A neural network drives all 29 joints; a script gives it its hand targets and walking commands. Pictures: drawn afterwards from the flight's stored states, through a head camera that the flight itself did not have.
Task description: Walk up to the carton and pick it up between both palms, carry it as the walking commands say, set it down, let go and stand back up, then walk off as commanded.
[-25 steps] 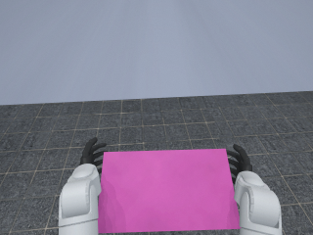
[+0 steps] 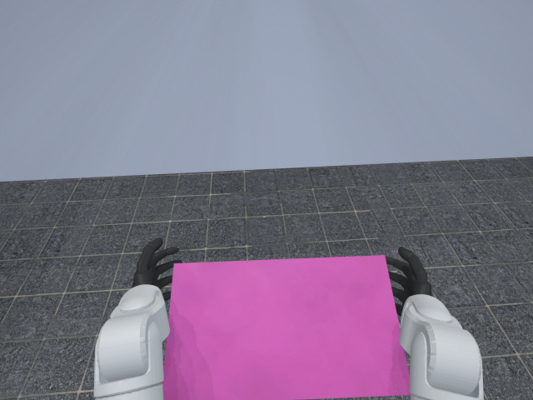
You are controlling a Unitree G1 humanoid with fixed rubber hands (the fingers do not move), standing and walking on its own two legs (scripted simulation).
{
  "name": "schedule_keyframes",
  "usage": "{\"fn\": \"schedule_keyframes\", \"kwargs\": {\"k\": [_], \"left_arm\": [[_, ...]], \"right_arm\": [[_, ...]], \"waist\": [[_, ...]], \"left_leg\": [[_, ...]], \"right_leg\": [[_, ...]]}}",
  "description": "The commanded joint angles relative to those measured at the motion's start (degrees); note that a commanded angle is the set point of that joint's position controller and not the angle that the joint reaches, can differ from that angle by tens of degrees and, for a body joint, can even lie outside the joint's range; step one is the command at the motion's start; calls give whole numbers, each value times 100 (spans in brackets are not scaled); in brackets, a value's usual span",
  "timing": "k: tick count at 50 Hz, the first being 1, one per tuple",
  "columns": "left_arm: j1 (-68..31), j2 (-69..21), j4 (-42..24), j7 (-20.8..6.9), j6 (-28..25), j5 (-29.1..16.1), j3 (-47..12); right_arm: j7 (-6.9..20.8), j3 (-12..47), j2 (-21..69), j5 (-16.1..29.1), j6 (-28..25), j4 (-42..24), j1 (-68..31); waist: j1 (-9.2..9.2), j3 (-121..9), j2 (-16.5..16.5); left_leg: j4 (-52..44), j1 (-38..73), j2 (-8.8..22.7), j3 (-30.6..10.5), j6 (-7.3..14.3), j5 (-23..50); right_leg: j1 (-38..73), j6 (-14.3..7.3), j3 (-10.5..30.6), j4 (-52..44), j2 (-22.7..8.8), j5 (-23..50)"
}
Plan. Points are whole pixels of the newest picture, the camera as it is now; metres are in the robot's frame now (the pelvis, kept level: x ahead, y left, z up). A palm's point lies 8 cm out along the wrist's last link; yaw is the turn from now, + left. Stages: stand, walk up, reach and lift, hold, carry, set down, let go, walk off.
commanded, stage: carry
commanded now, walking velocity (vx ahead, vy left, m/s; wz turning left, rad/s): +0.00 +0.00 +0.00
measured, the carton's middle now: (281, 331) +0.25 +0.00 -0.01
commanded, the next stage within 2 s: hold in 0.34 s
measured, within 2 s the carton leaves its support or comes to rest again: neither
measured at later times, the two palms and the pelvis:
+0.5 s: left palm (175, 304) +0.27 +0.16 +0.03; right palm (423, 329) +0.24 -0.20 +0.03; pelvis +0.00 -0.01 +0.01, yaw -5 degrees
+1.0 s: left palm (189, 291) +0.31 +0.16 -0.01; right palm (416, 323) +0.26 -0.21 -0.01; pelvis -0.01 +0.02 +0.00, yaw -11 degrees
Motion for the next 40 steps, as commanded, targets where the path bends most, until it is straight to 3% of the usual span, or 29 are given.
{"fn": "schedule_keyframes", "kwargs": {"k": [1,17,18,19,20,21,22,23,24,25,26,27,29,32,37,40], "left_arm": [[-2278,-4050,-280,-1373,150,-1925,-3983],[-2298,-4019,-227,-1384,44,-1896,-3965],[-1675,-2009,1784,-1377,-572,-577,-1955],[-2013,-876,2891,-1416,-1060,-723,-2034],[-1980,-1465,2258,-1477,-1532,-956,-2565],[-1933,-1987,1790,-1560,-1788,-1159,-2906],[-1858,-2365,1503,-1601,-1974,-1266,-3071],[-2843,-3138,639,-1811,-2211,-1437,-3591],[-2746,-2943,664,-1779,-2300,-1281,-3384],[-2686,-2785,1189,-1737,-2309,-1030,-2937],[-2581,-2744,1606,-1700,-2310,-835,-2666],[-2485,-2914,1805,-1718,-2313,-723,-2611],[-3071,-3279,2356,-1878,-2360,-582,-2469],[-3920,-3899,3172,-2211,-2476,-480,-2445],[-4357,-4440,4066,-2440,-2521,-255,-1849],[-4131,-4443,4362,-2418,-2558,-47,-1473]], "right_arm": [[1148,3799,3871,1810,-80,-384,-2576],[1171,3781,3884,1786,-172,-306,-2566],[1034,1770,1874,257,-737,1704,-1643],[948,1417,1068,285,-1270,3621,-1761],[967,1863,1397,556,-1869,2591,-1781],[1004,2302,1910,888,-2174,1977,-1939],[1037,2690,2320,1148,-2372,1566,-2005],[1094,3163,3439,1499,-2517,501,-3102],[1128,3222,3376,1505,-2592,735,-3075],[1216,3183,3326,1448,-2601,1232,-3330],[1328,3085,3191,1336,-2611,1693,-3265],[1437,3151,3341,1280,-2633,1943,-3271],[1640,3032,3733,1084,-2744,2532,-3851],[1850,2315,4099,585,-2954,3442,-4215],[2188,1309,4243,183,-3072,4500,-4420],[2301,926,4086,15,-3129,4793,-4379]], "waist": [[0,-883,-32],[4,-877,-14],[-315,1826,-697],[-309,1524,-408],[-258,662,-148],[-113,-337,42],[-18,-1150,-9],[-469,-2367,-440],[-187,-2309,-297],[357,-1715,-247],[678,-1109,-41],[866,-826,40],[966,-509,-80],[442,-381,-175],[129,-69,165],[130,60,166]], "left_leg": [[-280,581,713,-720,54,950],[-245,520,703,-730,22,926],[-794,1432,-344,-970,75,-109],[-730,1416,-292,-989,120,153],[-610,1310,-329,-995,131,748],[-487,1511,-357,-1003,145,1418],[-484,1623,-391,-980,126,1929],[-85,2128,-312,-1213,38,2400],[-181,1983,-295,-1175,4,2352],[-303,1542,-277,-1052,18,1613],[-382,1201,-275,-989,1,1272],[-426,1037,-254,-979,14,1179],[-459,1167,-259,-877,54,469],[-381,1946,-268,-907,36,118],[-575,2196,-152,-1146,-85,59],[-643,1993,-78,-1208,-129,181]], "right_leg": [[173,12,774,-560,-833,980],[276,-20,772,-531,-818,1078],[-438,-132,1675,-1309,192,375],[-386,-157,1724,-1253,101,560],[311,-105,1723,-991,137,1637],[910,-20,1779,-785,92,2697],[1499,59,1821,-610,82,3760],[1861,61,1987,-566,53,4762],[1772,41,1978,-578,-36,4757],[1472,21,1926,-697,-63,3579],[1237,-12,1835,-671,20,2718],[1225,-39,1797,-666,100,2297],[814,-39,1788,-895,128,995],[-17,-41,1777,-1153,144,70],[-275,-129,1744,-1013,181,112],[-207,-170,1736,-891,213,373]]}}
